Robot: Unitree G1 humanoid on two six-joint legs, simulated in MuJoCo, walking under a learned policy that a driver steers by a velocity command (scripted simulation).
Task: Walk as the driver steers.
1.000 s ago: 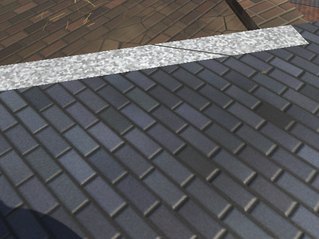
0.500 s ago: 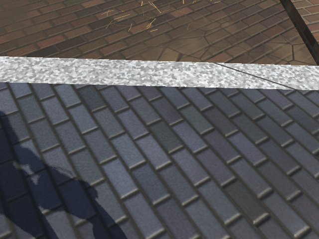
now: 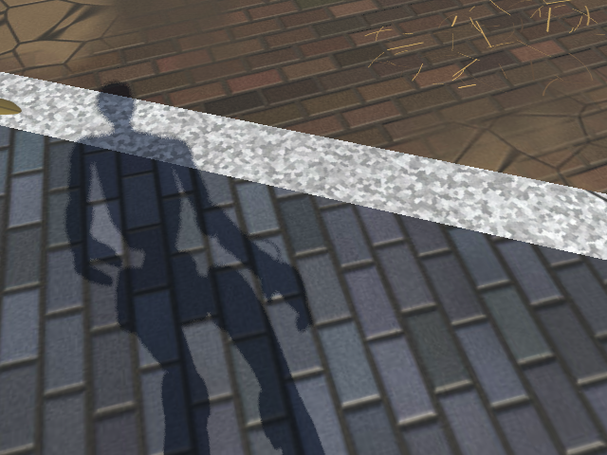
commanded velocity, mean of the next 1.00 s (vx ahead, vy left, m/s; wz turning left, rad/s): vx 0.50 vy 0.00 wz -0.10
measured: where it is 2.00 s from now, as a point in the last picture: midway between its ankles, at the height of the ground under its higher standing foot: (347, 238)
